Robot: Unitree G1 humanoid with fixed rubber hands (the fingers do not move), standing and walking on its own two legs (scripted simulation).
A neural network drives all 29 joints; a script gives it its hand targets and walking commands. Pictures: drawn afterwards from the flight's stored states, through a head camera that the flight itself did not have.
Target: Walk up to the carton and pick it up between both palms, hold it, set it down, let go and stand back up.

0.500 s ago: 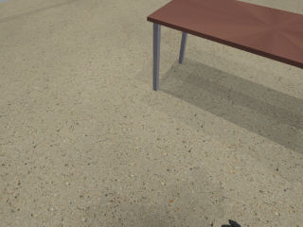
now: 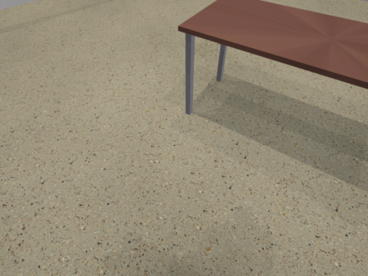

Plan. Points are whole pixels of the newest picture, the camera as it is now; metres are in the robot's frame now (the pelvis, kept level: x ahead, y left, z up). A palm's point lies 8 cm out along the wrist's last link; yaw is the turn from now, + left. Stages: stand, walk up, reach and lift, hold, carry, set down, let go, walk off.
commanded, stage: stand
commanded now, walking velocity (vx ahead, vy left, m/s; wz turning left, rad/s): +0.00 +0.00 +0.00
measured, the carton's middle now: out of the picture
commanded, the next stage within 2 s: none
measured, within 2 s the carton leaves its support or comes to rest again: neither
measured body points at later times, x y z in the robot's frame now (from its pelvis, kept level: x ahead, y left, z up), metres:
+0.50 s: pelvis +0.00 +0.00 +0.00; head +0.02 +0.00 +0.45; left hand +0.00 +0.21 -0.16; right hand -0.02 -0.21 -0.16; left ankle -0.02 +0.12 -0.74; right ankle -0.02 -0.12 -0.74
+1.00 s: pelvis -0.01 +0.00 +0.00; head +0.00 +0.00 +0.45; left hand -0.03 +0.20 -0.16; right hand -0.04 -0.21 -0.16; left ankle -0.02 +0.12 -0.74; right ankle -0.02 -0.12 -0.74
